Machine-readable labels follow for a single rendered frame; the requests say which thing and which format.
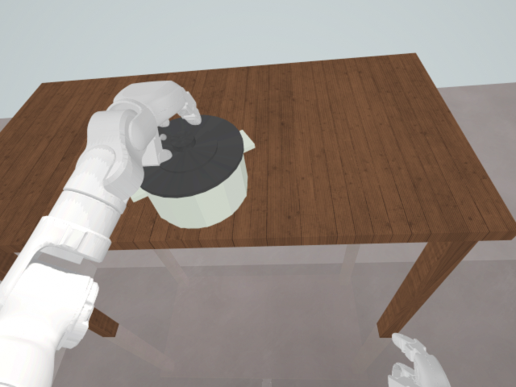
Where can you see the knob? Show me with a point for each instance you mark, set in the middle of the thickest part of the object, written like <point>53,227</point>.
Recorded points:
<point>183,141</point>

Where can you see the lid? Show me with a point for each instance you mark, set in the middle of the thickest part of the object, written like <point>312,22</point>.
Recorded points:
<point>215,156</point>

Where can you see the table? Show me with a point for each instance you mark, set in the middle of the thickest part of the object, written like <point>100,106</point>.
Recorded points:
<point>347,151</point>

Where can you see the left robot upper arm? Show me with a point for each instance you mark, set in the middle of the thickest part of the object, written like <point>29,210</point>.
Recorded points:
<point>48,308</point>

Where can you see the right robot hand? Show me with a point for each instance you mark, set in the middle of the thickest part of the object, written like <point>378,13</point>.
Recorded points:
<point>427,370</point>

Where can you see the left robot hand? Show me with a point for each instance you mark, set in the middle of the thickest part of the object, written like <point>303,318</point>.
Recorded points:
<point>164,99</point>

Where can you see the pot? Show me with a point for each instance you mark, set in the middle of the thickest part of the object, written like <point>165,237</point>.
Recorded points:
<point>208,208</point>

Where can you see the left robot forearm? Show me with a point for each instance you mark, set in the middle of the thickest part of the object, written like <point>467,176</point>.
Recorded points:
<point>107,174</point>

